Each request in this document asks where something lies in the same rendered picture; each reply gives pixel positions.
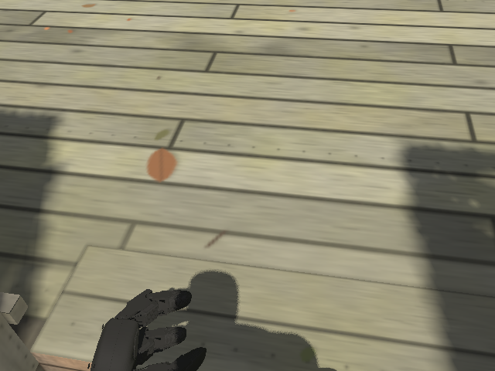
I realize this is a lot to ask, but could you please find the robot left hand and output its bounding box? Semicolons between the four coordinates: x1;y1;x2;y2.
87;289;207;371

